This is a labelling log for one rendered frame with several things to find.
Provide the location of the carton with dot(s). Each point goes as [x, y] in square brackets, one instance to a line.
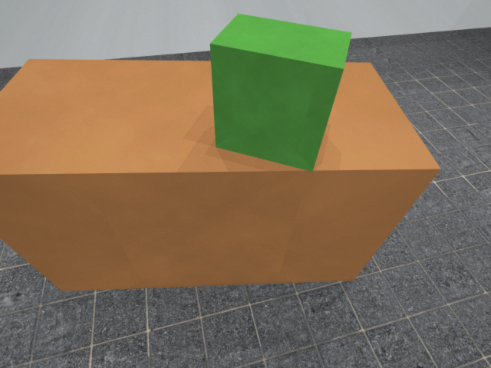
[274, 85]

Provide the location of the pedestal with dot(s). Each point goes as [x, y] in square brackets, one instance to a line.
[110, 178]

